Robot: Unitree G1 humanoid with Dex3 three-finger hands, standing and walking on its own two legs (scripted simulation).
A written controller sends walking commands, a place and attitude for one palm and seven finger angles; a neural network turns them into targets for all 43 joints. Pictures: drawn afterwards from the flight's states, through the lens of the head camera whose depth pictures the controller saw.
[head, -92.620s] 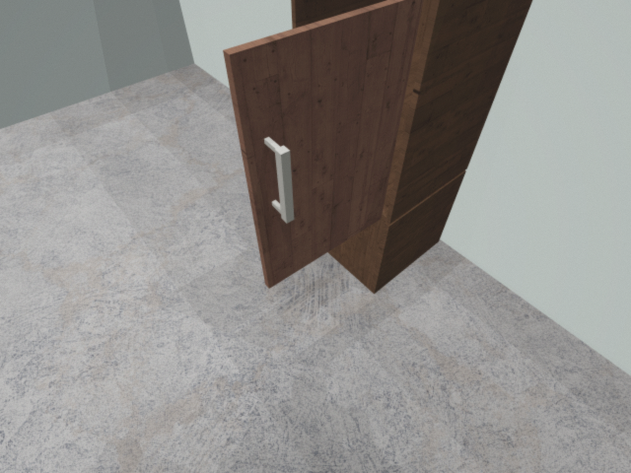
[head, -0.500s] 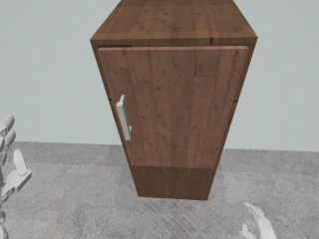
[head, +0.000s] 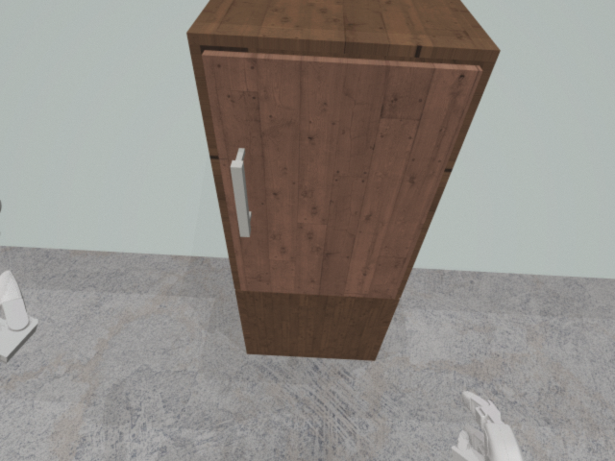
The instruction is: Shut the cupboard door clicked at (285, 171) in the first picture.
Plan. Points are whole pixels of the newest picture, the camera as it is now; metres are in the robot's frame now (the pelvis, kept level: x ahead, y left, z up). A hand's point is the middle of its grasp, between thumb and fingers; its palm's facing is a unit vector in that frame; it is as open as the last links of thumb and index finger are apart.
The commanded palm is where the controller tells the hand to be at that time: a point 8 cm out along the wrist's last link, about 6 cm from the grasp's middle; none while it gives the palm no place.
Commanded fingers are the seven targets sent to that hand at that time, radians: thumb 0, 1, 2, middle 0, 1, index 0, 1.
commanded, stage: step back with the hand held close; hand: left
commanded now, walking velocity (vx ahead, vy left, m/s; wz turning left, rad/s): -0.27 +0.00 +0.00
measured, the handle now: (243, 194) +0.55 +0.15 +0.02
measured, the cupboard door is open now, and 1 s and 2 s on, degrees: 0 0 0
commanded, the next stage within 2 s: stop stepping back and stand still in 0.82 s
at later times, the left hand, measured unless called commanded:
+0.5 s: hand (7, 381) +0.15 +0.25 +0.18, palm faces +0.46 -0.77 -0.44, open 7.4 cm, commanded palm +0.08 +0.30 +0.19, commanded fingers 0.00 0.90 0.90 -0.20 -0.30 -0.20 -0.30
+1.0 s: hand out of the picture +0.05 +0.22 +0.18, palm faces +0.29 -0.82 -0.50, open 7.4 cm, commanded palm -0.01 +0.28 +0.19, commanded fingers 0.00 0.90 0.90 -0.20 -0.30 -0.20 -0.30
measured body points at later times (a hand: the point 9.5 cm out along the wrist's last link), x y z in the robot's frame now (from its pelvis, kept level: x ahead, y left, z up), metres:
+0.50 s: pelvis -0.05 -0.01 -0.01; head -0.05 +0.01 +0.44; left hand +0.11 +0.29 +0.20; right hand +0.11 -0.26 -0.08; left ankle +0.02 +0.09 -0.72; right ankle +0.05 -0.14 -0.73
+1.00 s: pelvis -0.16 -0.02 +0.00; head -0.15 +0.01 +0.45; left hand +0.03 +0.26 +0.21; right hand +0.03 -0.24 -0.06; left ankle -0.02 +0.09 -0.72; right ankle -0.20 -0.14 -0.73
